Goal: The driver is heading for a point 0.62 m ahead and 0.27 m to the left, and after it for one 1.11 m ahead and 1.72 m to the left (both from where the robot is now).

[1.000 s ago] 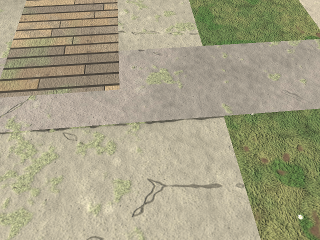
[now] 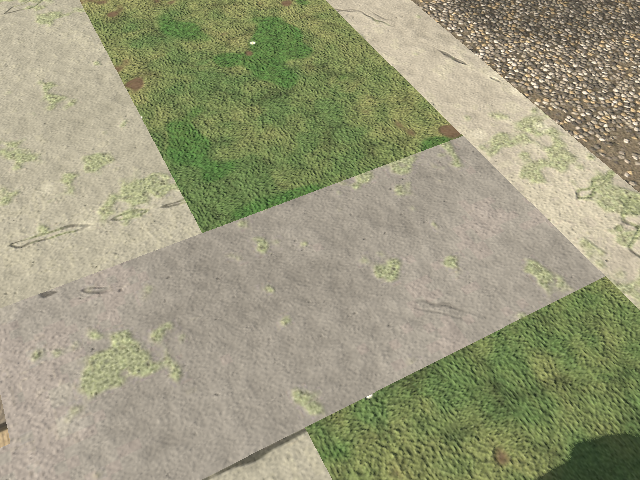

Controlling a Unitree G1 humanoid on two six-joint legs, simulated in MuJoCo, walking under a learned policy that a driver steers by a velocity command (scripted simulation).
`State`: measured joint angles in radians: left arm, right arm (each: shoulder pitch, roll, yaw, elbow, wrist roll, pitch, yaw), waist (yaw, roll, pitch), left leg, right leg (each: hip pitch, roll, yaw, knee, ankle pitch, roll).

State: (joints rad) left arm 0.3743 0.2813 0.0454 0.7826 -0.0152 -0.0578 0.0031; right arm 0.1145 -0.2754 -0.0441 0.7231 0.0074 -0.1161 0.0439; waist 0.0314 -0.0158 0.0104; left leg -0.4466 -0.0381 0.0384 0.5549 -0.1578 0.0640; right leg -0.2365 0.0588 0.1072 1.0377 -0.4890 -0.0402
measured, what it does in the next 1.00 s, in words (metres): walks ahead, turning left: right foot, then left foot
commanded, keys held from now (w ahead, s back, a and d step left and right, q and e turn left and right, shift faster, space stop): w+q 0.90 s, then q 0.10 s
